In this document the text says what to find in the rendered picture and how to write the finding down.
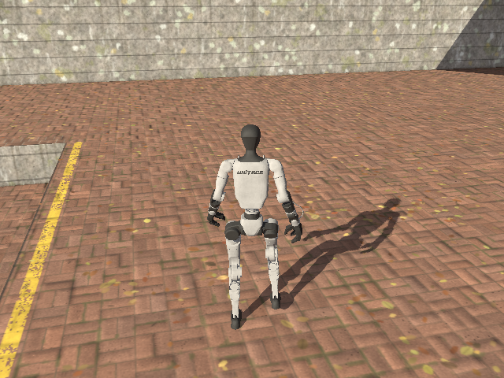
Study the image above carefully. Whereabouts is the robot right upper arm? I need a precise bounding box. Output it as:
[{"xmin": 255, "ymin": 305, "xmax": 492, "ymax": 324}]
[{"xmin": 267, "ymin": 158, "xmax": 289, "ymax": 203}]

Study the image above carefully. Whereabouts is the robot left hand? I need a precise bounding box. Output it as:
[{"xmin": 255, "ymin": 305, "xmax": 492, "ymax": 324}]
[{"xmin": 207, "ymin": 212, "xmax": 225, "ymax": 227}]

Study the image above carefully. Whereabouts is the robot right forearm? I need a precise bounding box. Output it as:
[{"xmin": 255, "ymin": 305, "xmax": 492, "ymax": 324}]
[{"xmin": 282, "ymin": 191, "xmax": 300, "ymax": 227}]

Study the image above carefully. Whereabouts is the robot torso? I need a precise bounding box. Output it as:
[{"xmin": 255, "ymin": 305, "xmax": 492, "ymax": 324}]
[{"xmin": 233, "ymin": 155, "xmax": 270, "ymax": 236}]

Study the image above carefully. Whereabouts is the robot right shin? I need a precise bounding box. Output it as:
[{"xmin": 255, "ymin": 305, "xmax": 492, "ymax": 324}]
[{"xmin": 268, "ymin": 247, "xmax": 279, "ymax": 299}]

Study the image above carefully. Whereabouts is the robot right hand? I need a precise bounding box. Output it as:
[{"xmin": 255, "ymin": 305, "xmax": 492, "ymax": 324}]
[{"xmin": 284, "ymin": 223, "xmax": 302, "ymax": 243}]

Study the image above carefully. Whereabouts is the robot left forearm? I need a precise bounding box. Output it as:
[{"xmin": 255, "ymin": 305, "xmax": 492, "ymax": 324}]
[{"xmin": 208, "ymin": 189, "xmax": 221, "ymax": 215}]

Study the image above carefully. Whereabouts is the robot left upper arm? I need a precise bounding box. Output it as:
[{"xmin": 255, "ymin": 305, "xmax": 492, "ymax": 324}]
[{"xmin": 213, "ymin": 159, "xmax": 235, "ymax": 202}]

